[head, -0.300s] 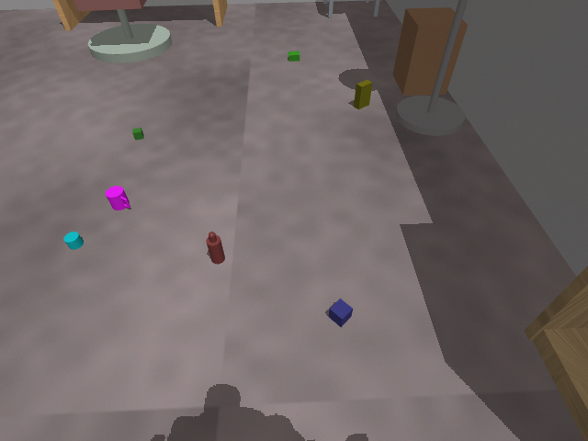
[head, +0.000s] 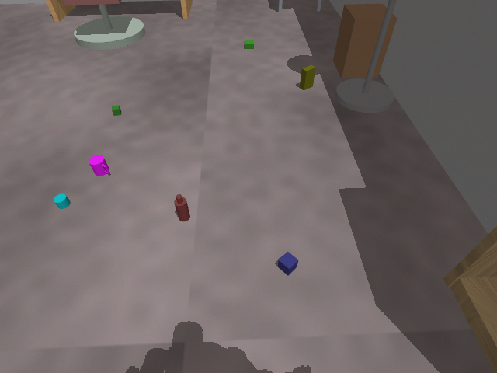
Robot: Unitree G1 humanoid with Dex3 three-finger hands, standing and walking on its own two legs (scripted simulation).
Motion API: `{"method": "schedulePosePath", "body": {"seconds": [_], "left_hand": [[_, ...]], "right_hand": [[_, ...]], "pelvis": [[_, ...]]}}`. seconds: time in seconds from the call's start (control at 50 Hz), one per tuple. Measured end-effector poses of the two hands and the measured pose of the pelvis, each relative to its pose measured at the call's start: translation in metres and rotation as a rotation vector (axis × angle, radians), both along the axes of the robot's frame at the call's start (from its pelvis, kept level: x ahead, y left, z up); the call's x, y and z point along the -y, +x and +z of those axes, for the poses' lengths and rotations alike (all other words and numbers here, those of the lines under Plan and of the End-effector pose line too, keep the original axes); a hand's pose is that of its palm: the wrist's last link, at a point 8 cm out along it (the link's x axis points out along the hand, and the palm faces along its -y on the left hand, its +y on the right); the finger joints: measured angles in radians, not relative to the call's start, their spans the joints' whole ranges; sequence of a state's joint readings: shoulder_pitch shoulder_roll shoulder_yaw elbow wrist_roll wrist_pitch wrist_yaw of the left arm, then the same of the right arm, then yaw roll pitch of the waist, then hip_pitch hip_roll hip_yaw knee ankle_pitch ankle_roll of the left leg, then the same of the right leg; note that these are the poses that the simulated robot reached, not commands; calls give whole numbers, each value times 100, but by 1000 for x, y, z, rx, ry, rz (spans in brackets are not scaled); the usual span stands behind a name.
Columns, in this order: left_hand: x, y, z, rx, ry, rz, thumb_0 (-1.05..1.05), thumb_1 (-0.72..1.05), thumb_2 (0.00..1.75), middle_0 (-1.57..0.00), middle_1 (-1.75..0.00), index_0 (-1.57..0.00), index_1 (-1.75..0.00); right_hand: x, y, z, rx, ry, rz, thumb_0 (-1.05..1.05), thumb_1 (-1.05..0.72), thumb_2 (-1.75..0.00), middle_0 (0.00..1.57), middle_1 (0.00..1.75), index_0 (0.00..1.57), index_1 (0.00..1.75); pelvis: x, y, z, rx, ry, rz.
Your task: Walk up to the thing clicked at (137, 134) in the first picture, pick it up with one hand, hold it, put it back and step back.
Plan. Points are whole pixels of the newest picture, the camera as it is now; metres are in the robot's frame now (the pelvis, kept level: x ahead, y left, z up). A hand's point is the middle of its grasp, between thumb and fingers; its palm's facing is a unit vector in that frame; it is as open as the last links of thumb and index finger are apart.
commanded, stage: stand
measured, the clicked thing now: (116, 110) +1.92 +0.95 -0.76
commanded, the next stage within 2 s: walk up in 0.82 s
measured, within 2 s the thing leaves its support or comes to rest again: neither
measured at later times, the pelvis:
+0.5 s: pelvis +0.01 +0.00 +0.00, yaw +0 degrees
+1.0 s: pelvis +0.00 -0.03 -0.01, yaw +12 degrees
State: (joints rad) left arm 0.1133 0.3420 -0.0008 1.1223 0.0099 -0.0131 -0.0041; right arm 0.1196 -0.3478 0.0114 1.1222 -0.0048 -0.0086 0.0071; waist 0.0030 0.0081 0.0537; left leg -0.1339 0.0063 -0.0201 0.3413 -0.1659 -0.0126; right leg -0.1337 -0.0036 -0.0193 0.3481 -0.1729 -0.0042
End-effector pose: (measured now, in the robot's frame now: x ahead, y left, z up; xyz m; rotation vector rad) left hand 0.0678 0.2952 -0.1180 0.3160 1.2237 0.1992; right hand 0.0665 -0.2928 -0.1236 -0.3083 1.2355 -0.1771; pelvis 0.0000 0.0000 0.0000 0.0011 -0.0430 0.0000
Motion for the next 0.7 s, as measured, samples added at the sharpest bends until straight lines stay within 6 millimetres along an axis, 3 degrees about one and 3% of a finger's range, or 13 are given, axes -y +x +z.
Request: {"method": "schedulePosePath", "body": {"seconds": [0.7], "left_hand": [[-2, 15, 2, 10, 3, 0, 1, 90, 89, -20, -30, -21, -30]], "right_hand": [[0, 17, 2, 11, -6, 1, 0, -90, -90, 20, 30, 21, 30]], "pelvis": [[-2, 13, 1, -3, -1, 0]]}}
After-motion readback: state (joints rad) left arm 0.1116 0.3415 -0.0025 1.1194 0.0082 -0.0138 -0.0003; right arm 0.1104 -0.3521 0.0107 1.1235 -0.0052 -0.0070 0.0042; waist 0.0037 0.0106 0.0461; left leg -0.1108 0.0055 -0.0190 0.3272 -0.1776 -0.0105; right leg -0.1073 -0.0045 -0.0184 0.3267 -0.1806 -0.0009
